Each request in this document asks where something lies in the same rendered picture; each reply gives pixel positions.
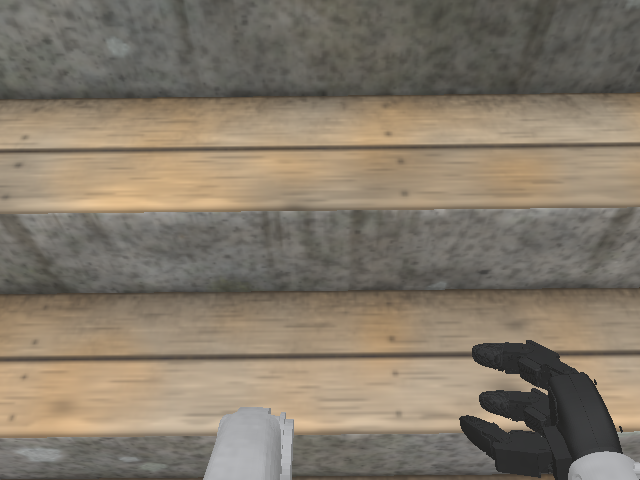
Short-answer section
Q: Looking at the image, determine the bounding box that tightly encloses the right robot forearm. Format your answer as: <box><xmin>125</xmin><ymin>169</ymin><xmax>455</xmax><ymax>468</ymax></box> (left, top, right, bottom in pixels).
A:
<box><xmin>568</xmin><ymin>451</ymin><xmax>640</xmax><ymax>480</ymax></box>

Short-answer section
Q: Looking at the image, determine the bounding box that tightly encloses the robot left thigh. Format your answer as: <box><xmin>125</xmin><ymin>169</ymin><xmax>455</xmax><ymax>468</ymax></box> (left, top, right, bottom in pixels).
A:
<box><xmin>203</xmin><ymin>407</ymin><xmax>294</xmax><ymax>480</ymax></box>

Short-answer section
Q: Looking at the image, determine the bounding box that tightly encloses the left robot shin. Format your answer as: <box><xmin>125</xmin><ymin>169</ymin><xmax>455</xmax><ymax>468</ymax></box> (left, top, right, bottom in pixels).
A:
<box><xmin>216</xmin><ymin>414</ymin><xmax>231</xmax><ymax>440</ymax></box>

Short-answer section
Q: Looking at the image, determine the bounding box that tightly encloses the robot right hand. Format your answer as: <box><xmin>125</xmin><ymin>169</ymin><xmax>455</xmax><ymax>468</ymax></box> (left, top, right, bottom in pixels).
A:
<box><xmin>459</xmin><ymin>340</ymin><xmax>623</xmax><ymax>480</ymax></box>

